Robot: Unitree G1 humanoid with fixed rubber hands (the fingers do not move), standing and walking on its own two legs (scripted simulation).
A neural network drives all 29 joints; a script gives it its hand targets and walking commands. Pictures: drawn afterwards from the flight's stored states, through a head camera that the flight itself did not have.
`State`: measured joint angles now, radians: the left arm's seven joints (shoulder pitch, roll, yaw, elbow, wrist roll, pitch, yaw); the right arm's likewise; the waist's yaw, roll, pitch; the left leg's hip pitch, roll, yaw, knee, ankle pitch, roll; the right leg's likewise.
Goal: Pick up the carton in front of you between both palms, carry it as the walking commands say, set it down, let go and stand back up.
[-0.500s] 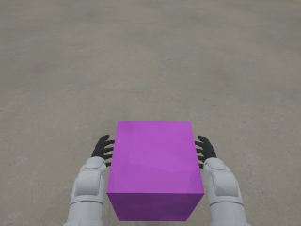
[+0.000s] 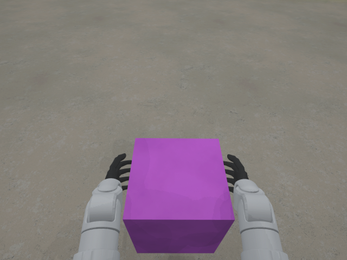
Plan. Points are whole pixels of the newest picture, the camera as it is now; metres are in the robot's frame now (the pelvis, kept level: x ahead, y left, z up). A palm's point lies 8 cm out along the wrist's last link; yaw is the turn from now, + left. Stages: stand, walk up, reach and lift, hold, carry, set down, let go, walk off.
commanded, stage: hold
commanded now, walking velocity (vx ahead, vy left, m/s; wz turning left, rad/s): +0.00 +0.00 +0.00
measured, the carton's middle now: (176, 198) +0.29 +0.00 -0.03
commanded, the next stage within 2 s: set down in 0.30 s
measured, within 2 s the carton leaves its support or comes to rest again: neither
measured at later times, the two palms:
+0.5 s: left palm (114, 176) +0.30 +0.16 +0.05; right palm (238, 178) +0.29 -0.14 +0.05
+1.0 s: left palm (131, 196) +0.36 +0.15 -0.15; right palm (223, 200) +0.35 -0.15 -0.15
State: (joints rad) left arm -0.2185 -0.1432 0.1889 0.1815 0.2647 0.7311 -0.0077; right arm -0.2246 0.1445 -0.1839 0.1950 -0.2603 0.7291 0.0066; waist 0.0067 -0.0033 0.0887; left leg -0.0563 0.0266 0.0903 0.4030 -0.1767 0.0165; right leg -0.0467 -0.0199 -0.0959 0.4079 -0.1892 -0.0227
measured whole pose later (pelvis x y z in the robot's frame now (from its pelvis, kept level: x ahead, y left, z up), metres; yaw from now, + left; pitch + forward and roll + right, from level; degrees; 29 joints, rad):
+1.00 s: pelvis -0.02 +0.00 -0.08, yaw +0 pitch +25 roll +0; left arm -0.54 -0.11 0.35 0.55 0.22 0.11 0.02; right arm -0.53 0.13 -0.39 0.53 -0.22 0.12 -0.02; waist -0.01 0.00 0.00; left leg -1.10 -0.03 -0.01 1.00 -0.33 0.01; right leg -1.09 0.02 -0.01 1.01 -0.35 -0.02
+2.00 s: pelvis -0.07 +0.01 -0.33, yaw -1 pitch +46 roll +0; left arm -1.17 0.05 0.42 0.74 0.17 0.27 0.08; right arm -1.14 -0.06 -0.47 0.70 -0.17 0.28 -0.05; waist -0.02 0.01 -0.01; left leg -2.21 -0.03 0.02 1.91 -0.52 0.02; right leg -2.20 0.02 -0.01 1.92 -0.53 -0.01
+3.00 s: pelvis -0.07 +0.01 -0.42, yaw -2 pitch +37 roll -1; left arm -1.42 0.23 0.28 1.05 0.03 0.17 0.06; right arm -1.39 -0.25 -0.31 1.03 -0.01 0.18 -0.04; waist -0.02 0.01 0.31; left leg -2.29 -0.05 0.01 2.23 -0.58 0.01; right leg -2.28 0.04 -0.02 2.22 -0.58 0.01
